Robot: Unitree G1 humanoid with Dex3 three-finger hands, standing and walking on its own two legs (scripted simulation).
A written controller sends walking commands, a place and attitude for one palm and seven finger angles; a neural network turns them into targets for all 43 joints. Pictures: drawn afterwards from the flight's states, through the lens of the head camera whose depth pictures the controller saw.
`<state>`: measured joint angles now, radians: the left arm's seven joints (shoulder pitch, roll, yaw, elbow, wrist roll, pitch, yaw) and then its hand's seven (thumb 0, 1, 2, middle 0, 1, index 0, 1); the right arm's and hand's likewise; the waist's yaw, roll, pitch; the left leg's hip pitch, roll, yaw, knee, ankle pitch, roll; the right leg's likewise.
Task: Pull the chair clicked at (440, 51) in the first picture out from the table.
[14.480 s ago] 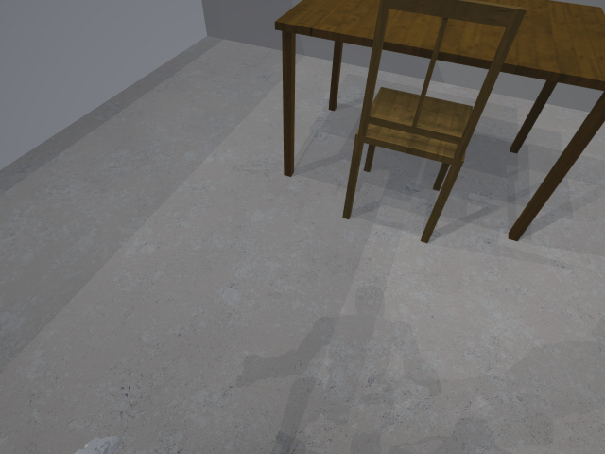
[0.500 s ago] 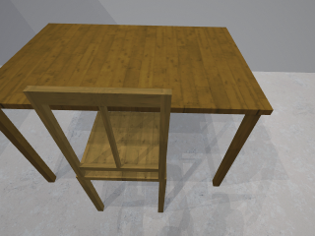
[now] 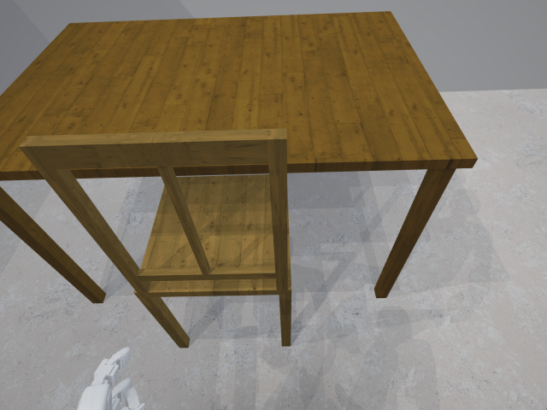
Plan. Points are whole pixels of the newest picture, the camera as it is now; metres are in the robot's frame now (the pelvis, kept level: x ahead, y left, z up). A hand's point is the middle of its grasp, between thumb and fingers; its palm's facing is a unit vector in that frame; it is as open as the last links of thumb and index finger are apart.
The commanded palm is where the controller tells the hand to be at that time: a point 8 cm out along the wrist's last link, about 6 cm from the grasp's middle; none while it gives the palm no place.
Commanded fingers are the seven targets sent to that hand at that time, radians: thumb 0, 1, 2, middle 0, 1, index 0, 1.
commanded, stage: raise the hand toward the chair's back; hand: left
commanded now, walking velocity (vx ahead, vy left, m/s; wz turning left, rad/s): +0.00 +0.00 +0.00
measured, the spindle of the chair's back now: (189, 227) +0.45 +0.16 -0.04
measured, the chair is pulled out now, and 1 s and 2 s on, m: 0.00 0.00 0.00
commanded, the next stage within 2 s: aim the fingers beside a spindle in 1.92 s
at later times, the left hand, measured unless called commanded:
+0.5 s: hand (159, 387) +0.17 +0.16 -0.04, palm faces +0.00 -1.00 -0.06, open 11.5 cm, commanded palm +0.15 +0.22 -0.05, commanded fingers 0.00 0.08 0.55 -0.12 -0.17 -0.12 -0.17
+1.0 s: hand (149, 367) +0.20 +0.19 -0.05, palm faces -0.03 -1.00 -0.05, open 15.7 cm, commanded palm +0.18 +0.25 -0.03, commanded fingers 0.00 -0.50 0.30 -0.06 -0.08 -0.06 -0.08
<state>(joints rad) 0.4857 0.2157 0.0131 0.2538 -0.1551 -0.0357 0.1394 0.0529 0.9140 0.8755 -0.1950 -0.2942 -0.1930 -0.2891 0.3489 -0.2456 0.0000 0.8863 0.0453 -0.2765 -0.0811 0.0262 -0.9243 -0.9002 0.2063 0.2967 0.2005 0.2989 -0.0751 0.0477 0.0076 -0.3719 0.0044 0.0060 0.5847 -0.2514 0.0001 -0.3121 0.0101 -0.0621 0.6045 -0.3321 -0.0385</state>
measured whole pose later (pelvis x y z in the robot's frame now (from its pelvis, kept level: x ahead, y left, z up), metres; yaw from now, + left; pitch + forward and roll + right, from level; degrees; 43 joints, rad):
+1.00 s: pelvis -0.03 +0.02 -0.09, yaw -2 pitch +16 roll -3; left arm 0.42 0.25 0.12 -0.09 -0.24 -0.36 -0.18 -0.01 -0.28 0.40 -0.09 -0.12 -0.09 -0.11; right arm 0.20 -0.25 -0.03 0.55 0.03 -0.22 -0.06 0.02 -0.90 -0.90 0.20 0.30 0.20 0.30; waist -0.02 0.02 -0.13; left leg -1.02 0.03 -0.01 1.23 -0.50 0.01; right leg -0.93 0.02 -0.08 1.20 -0.56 -0.03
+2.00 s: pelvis -0.01 +0.00 -0.08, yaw -1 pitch +15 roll -2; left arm 0.29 0.27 0.22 0.04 -0.29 -0.33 -0.26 -0.02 -0.50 0.30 -0.07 -0.08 -0.06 -0.08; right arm 0.20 -0.25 0.02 0.58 0.02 -0.22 -0.06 0.01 -0.90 -0.90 0.21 0.30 0.20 0.30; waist -0.01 0.04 -0.13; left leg -0.94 0.04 -0.03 1.16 -0.48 -0.01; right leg -0.85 0.03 -0.09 1.13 -0.55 -0.05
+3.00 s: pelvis -0.02 +0.00 -0.10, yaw -1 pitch +20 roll -1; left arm 0.07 0.19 0.08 0.16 -0.16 -0.36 -0.10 -0.02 -0.50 0.30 -0.07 -0.08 -0.06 -0.08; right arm 0.18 -0.24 0.01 0.59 0.00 -0.20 -0.03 0.01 -0.90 -0.90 0.21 0.30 0.20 0.30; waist -0.02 0.03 -0.15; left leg -1.10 0.03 -0.01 1.27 -0.51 0.00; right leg -1.02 0.02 -0.08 1.26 -0.59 -0.05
